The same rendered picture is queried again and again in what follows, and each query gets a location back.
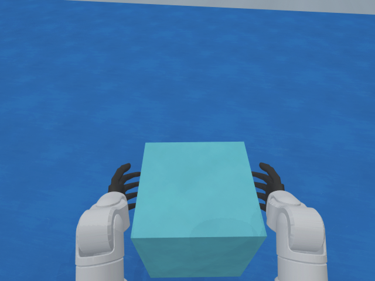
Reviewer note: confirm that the robot right hand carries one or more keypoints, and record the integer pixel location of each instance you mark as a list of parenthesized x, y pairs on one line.
[(273, 183)]

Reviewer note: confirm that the right robot forearm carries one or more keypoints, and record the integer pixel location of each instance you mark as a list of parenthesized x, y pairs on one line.
[(300, 238)]

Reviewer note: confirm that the left robot forearm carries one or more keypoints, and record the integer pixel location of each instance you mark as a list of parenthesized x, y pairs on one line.
[(100, 239)]

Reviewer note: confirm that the carton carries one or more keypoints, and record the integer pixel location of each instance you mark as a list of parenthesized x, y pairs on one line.
[(197, 212)]

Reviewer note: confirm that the robot left hand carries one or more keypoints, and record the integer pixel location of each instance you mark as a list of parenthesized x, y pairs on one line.
[(118, 180)]

